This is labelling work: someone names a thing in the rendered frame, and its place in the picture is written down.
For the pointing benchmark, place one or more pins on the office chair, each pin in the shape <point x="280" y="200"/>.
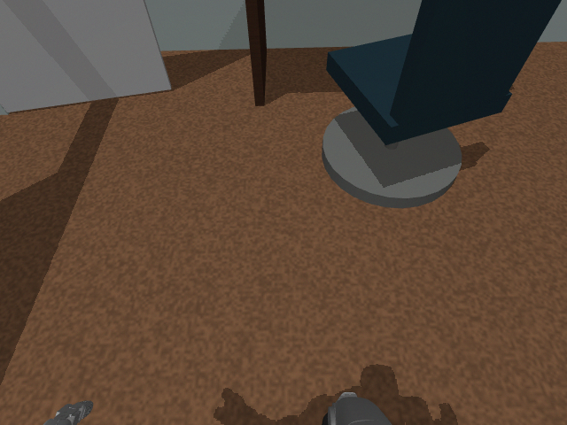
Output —
<point x="394" y="148"/>

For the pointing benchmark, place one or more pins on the left robot hand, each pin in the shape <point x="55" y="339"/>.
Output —
<point x="71" y="414"/>

